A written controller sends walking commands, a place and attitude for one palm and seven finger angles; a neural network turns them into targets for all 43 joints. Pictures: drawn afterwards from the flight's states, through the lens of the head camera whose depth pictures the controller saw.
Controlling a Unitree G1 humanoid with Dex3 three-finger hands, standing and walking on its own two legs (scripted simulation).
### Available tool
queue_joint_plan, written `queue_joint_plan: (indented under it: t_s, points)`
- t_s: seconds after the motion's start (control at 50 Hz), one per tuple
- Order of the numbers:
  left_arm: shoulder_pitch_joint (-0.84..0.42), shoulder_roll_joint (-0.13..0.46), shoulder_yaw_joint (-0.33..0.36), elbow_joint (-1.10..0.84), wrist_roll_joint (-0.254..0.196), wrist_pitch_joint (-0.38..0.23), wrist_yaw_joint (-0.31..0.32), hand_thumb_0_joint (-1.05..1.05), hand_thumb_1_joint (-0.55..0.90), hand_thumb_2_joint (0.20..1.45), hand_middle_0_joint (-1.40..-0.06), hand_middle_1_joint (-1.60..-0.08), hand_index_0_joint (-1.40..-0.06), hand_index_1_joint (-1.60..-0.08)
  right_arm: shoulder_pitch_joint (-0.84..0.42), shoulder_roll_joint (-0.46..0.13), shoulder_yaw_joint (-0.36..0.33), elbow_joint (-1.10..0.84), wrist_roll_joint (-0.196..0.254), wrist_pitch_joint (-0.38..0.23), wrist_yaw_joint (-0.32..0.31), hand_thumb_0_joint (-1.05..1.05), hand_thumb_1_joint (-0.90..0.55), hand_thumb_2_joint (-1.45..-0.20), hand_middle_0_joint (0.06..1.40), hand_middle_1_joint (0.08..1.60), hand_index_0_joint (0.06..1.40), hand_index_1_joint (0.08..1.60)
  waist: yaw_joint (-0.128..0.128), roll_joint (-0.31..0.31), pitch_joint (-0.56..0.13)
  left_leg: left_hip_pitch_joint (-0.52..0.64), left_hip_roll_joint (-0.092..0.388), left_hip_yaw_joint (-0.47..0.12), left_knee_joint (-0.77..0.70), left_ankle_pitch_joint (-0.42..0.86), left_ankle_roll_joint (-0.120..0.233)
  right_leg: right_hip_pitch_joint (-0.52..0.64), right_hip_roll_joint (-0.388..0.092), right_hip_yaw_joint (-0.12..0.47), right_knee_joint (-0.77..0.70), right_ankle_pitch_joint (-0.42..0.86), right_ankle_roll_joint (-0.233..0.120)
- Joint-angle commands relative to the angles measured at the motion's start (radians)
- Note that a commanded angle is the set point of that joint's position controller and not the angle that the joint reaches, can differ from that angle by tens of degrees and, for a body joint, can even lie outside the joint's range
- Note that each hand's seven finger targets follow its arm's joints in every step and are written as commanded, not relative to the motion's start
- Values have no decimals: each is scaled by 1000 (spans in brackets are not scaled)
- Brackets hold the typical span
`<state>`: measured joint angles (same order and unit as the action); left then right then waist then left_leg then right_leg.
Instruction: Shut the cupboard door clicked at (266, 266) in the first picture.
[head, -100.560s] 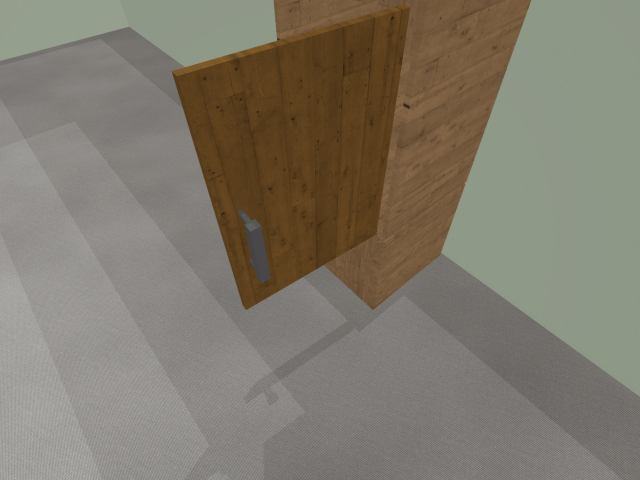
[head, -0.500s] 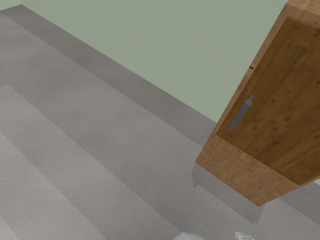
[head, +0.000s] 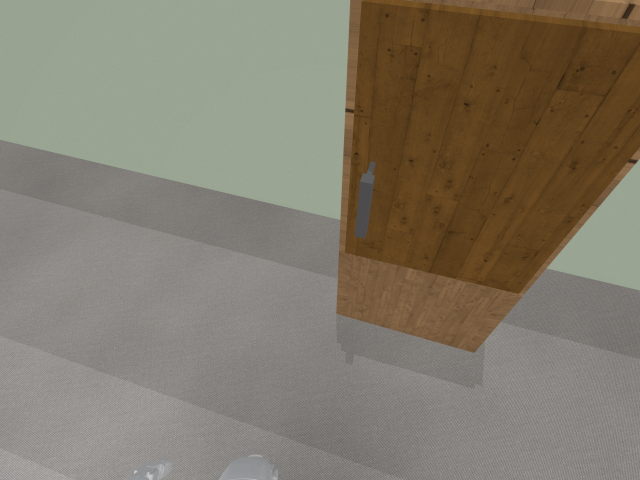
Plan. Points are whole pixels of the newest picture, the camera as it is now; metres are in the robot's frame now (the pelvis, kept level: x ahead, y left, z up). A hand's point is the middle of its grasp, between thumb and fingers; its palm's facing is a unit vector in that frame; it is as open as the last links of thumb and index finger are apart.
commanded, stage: turn to face it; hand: left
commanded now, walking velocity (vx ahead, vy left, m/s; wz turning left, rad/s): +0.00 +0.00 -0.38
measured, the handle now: (366, 201) +0.62 -0.06 -0.11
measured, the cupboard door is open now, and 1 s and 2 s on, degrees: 1 1 1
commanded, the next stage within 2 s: take the last steps up to it in 0.30 s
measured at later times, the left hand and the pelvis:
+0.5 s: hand (185, 475) +0.15 +0.20 -0.17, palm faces -0.18 -0.96 -0.23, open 7.3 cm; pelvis +0.03 +0.02 +0.00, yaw -12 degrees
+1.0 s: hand (234, 452) +0.18 +0.15 -0.20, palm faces -0.24 -0.96 -0.14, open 7.3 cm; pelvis +0.11 -0.02 -0.01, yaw -16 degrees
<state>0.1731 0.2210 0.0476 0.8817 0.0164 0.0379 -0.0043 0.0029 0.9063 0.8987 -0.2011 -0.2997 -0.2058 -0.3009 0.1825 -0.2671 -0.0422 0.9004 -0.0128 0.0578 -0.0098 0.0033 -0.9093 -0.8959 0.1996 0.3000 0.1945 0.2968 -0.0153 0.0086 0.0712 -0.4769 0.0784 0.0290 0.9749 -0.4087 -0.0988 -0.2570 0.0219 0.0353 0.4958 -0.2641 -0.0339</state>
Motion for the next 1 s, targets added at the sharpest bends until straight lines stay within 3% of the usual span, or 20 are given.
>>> queue_joint_plan:
  t_s: [0.0, 0.06, 0.1, 0.14, 0.16, 0.2, 0.28, 0.38, 0.46, 0.48, 0.5, 0.52, 0.54, 0.62, 0.78, 0.84, 0.86, 0.88, 0.9, 0.98]
  points:
    - [30, 218, 62, -55, 9, -20, 13, 0, 900, 900, -200, -300, -200, -300, -13, -60, -18, -87, 2, -32, -9, 0, -900, -900, 200, 300, 200, 300, 32, -150, -130, 11, -30, 7, -151, 1, 10, 128, -233, 260, -118, 439, -164]
    - [8, 211, 65, -51, 6, -15, 15, 0, 900, 900, -200, -300, -200, -300, 35, -54, -17, -69, 5, -42, -16, 0, -900, -900, 200, 300, 200, 300, 12, -157, -132, 132, -49, 12, -331, 74, 22, 84, -212, 277, -75, 441, -135]
    - [-19, 180, 57, -53, -4, -8, 13, 0, 900, 900, -200, -300, -200, -300, 100, -76, -19, -44, 5, -53, -21, 0, -900, -900, 200, 300, 200, 300, -24, -127, -118, 334, -28, -4, -534, 239, 39, -68, -151, 245, -18, 302, -63]
    - [30, 86, 39, -71, -13, -1, 4, 0, 900, 900, -200, -300, -200, -300, 139, -216, -40, -52, -16, -64, -25, 0, -900, -900, 200, 300, 200, 300, -20, 302, -126, 406, 327, -372, -685, 399, 195, -252, 48, 31, 308, -275, 36]
    - [9, 117, 44, -75, -6, 3, 4, 0, 900, 900, -200, -300, -200, -300, 129, -209, -35, -59, -22, -56, -29, 0, -900, -900, 200, 300, 200, 300, -26, 225, -93, 297, 379, -388, -704, 368, 271, -218, 17, 34, 480, -351, 39]
    - [17, 120, 55, -47, 6, 11, -5, 0, 900, 900, -200, -300, -200, -300, 59, -152, -18, -67, -25, -64, -37, 0, -900, -900, 200, 300, 200, 300, 12, 207, -56, 262, 298, -280, -706, 443, 254, -252, -15, 41, 614, -258, 57]
    - [31, 83, 41, -28, 1, 14, -16, 0, 900, 900, -200, -300, -200, -300, 51, -123, -10, -50, -22, -62, -39, 0, -900, -900, 200, 300, 200, 300, 19, 170, -109, 364, 213, -85, -636, 588, 236, -227, -25, -24, 519, -206, 67]
    - [-9, 51, 24, -26, 1, 8, -14, 0, 900, 900, -200, -300, -200, -300, 122, -137, -27, 3, -20, -55, -31, 0, -900, -900, 200, 300, 200, 300, -20, 198, -139, 412, 230, -41, -590, 672, 243, -132, -17, -89, 289, -190, 59]
    - [53, 65, 31, 7, 4, 5, -23, 0, 900, 900, -200, -300, -200, -300, 107, -155, -42, 19, -17, -48, -27, 0, -900, -900, 200, 300, 200, 300, 7, 159, -134, 306, 236, -33, -554, 394, 198, 55, 2, -125, 31, -29, 38]
    - [91, 88, 39, 18, 6, 3, -24, 0, 900, 900, -200, -300, -200, -300, 93, -148, -42, 19, -12, -47, -25, 0, -900, -900, 200, 300, 200, 300, 29, 110, -127, 225, 205, -5, -513, 255, 164, 150, -13, -95, -71, 20, 25]
    - [139, 147, 51, 32, 14, -6, -19, 0, 900, 900, -200, -300, -200, -300, 71, -106, -36, 8, -3, -47, -21, 0, -900, -900, 200, 300, 200, 300, 60, -53, -120, 88, 119, 74, -379, 46, 113, 246, -135, 77, -205, -47, -21]
    - [168, 236, 68, 48, 20, -12, -9, 0, 900, 900, -200, -300, -200, -300, 17, -25, -17, -31, -3, -47, -14, 0, -900, -900, 200, 300, 200, 300, 86, -316, -51, -131, -27, 161, -145, -231, 56, 281, -329, 354, -306, -64, -130]
    - [197, 247, 66, 48, 9, -12, -1, 0, 900, 900, -200, -300, -200, -300, -36, -64, -18, -44, -10, -39, -16, 0, -900, -900, 200, 300, 200, 300, 113, -244, -16, -166, -18, 52, 37, -240, 66, 195, -390, 393, -328, -65, -212]
    - [76, 121, 40, 41, 4, -36, 12, 0, 900, 900, -200, -300, -200, -300, 15, -56, -27, 11, -17, -49, -6, 0, -900, -900, 200, 300, 200, 300, 19, -186, 12, -155, 27, 9, 132, -30, 55, 151, -253, 168, -273, 134, -194]
    - [116, 139, 40, 88, 9, -58, 11, 0, 900, 900, -200, -300, -200, -300, 28, -4, -9, 16, -14, -72, -3, 0, -900, -900, 200, 300, 200, 300, 14, -101, -58, 16, -15, 76, -264, 37, 58, 211, -230, 129, -187, 366, -193]
    - [83, 110, 36, 93, -4, -50, 4, 0, 900, 900, -200, -300, -200, -300, 178, -34, -12, 75, -19, -93, -17, 0, -900, -900, 200, 300, 200, 300, -55, -68, -85, 317, -35, 81, -514, 261, 75, 80, -138, 63, 10, 363, -115]
    - [126, 59, 28, 89, -10, -50, 1, 0, 900, 900, -200, -300, -200, -300, 260, -112, -25, 94, -30, -104, -25, 0, -900, -900, 200, 300, 200, 300, -72, 125, -139, 500, 142, -162, -577, 398, 144, -89, -50, 7, 213, 175, -51]
    - [133, 26, 12, 68, -15, -48, 0, 0, 900, 900, -200, -300, -200, -300, 316, -193, -38, 98, -33, -98, -35, 0, -900, -900, 200, 300, 200, 300, -78, 307, -159, 569, 392, -429, -646, 594, 273, -259, 29, -81, 478, -317, 0]
    - [108, 60, 17, 59, -3, -35, 6, 0, 900, 900, -200, -300, -200, -300, 277, -188, -27, 83, -27, -80, -42, 0, -900, -900, 200, 300, 200, 300, -63, 186, -114, 440, 426, -420, -662, 584, 332, -239, -11, 9, 586, -381, -4]
    - [98, 37, 22, 91, -3, -2, 7, 0, 900, 900, -200, -300, -200, -300, 78, -76, 12, 55, -22, -73, -57, 0, -900, -900, 200, 300, 200, 300, 20, 194, -7, 238, 268, -151, -651, 774, 272, -141, -62, 11, 476, -239, 43]
